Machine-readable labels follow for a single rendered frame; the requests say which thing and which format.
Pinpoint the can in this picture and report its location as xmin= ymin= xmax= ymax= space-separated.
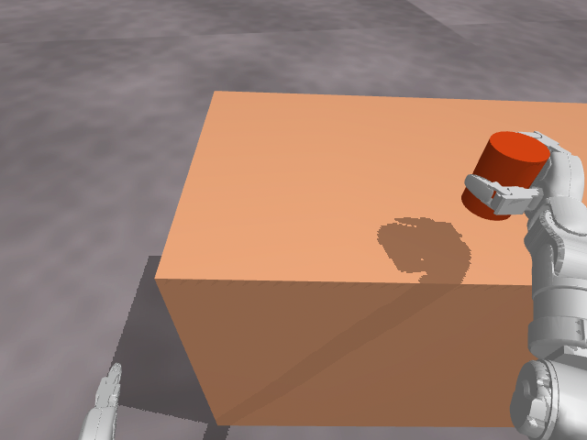
xmin=461 ymin=131 xmax=550 ymax=221

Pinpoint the left robot hand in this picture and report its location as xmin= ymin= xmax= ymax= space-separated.
xmin=78 ymin=363 xmax=122 ymax=440

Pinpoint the right robot hand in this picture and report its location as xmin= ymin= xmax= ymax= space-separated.
xmin=464 ymin=131 xmax=584 ymax=219

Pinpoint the right robot arm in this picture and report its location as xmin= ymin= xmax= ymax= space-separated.
xmin=510 ymin=196 xmax=587 ymax=440

